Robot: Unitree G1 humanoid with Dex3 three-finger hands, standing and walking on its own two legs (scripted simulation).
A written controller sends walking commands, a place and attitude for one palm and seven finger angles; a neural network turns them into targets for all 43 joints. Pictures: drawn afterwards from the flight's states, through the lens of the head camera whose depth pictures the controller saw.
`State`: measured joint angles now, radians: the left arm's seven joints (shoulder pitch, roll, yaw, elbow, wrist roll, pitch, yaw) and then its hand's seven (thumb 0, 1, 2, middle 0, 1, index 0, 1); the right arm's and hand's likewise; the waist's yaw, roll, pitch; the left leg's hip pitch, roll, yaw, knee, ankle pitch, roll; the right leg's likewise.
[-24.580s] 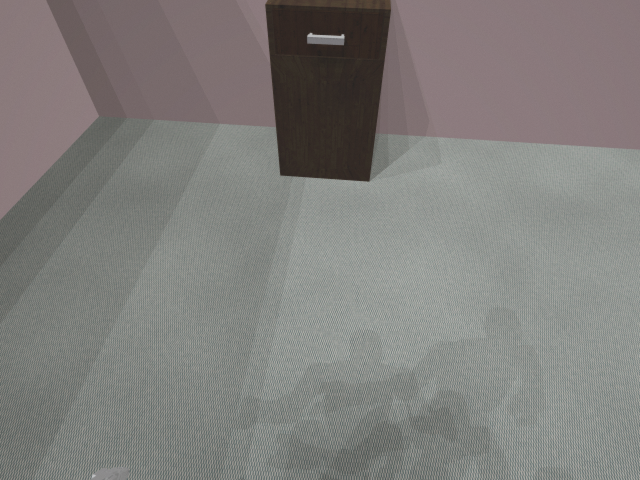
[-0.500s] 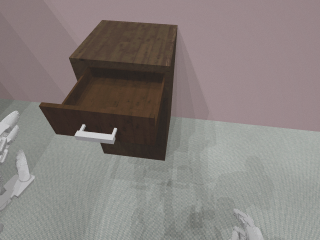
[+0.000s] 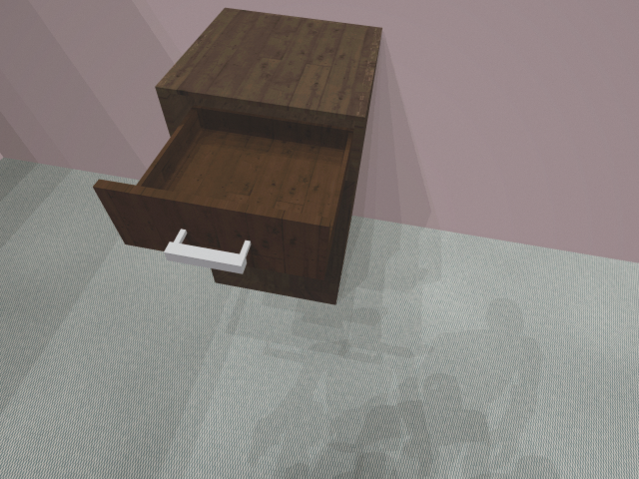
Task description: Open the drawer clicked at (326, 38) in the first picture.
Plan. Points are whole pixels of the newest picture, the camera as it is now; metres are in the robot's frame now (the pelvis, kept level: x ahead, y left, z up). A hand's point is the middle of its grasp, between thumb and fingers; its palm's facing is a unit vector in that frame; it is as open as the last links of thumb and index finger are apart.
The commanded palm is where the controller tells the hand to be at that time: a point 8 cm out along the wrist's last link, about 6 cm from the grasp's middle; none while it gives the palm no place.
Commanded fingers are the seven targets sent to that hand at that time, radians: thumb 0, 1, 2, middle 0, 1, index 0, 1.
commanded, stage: let the arm hang, fingers relaxed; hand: left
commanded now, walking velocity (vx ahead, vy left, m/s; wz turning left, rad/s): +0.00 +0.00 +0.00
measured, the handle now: (210, 248) +0.48 +0.23 -0.08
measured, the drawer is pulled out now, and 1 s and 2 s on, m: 0.30 0.30 0.30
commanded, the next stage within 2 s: look to check the result in 0.66 s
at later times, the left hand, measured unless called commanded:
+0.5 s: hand out of the picture -0.01 +0.15 -0.18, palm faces +0.02 -0.99 -0.17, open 7.3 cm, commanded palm none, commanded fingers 0.00 0.90 0.90 -0.20 -0.30 -0.20 -0.30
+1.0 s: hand out of the picture -0.02 +0.14 -0.17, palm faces +0.03 -0.98 -0.18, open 7.3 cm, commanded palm none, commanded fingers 0.00 0.90 0.90 -0.20 -0.30 -0.20 -0.30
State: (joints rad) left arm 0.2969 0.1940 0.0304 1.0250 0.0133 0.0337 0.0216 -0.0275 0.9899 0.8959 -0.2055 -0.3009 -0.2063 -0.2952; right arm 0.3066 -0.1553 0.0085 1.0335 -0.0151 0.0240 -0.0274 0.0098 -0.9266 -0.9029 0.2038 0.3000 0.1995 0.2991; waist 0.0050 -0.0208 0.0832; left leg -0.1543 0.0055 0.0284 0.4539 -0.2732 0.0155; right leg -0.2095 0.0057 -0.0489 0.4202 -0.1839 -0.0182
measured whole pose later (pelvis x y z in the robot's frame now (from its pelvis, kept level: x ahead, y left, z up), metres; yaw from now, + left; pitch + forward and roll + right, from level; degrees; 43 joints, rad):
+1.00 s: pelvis +0.00 -0.02 +0.00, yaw -1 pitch -2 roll +0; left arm 0.31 0.10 0.01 1.15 0.01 0.00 0.03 0.00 0.91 0.90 -0.20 -0.30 -0.20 -0.29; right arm 0.34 -0.10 0.00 1.13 -0.01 0.00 -0.04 0.00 -0.91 -0.90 0.20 0.30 0.20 0.30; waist -0.01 0.02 0.06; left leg -0.13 0.02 0.04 0.41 -0.25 -0.01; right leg -0.21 0.02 -0.04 0.42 -0.19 -0.04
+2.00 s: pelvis +0.01 -0.03 +0.00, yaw +0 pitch -1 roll +0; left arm 0.29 0.11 0.02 1.14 0.01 0.00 0.04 0.00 0.91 0.90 -0.20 -0.30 -0.20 -0.29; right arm 0.32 -0.09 0.00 1.13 -0.01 0.00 -0.05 0.00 -0.91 -0.90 0.20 0.30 0.20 0.30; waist -0.01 0.02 0.06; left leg -0.11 0.04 0.02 0.40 -0.26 -0.02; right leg -0.18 0.04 -0.05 0.40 -0.20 -0.06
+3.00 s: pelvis +0.02 -0.02 +0.00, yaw -1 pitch -1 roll +0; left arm 0.29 0.12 0.02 1.13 0.01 -0.01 0.04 0.00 0.91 0.90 -0.20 -0.30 -0.20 -0.29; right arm 0.31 -0.10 -0.01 1.14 -0.01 0.00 -0.05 0.00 -0.91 -0.90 0.20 0.30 0.20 0.30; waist -0.01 0.02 0.06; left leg -0.09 0.04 0.04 0.38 -0.27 -0.02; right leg -0.18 0.04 -0.04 0.40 -0.20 -0.05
